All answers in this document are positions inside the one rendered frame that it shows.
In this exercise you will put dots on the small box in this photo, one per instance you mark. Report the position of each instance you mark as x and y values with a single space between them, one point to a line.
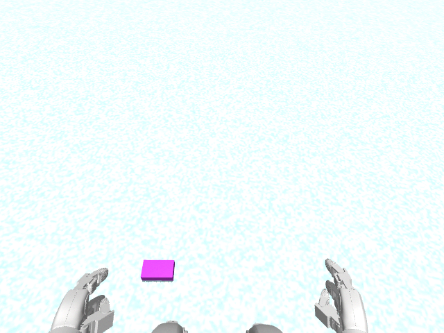
158 270

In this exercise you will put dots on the right robot hand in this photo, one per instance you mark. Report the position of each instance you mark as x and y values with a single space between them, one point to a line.
349 312

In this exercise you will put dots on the left robot hand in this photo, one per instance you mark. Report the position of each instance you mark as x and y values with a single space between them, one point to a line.
77 311

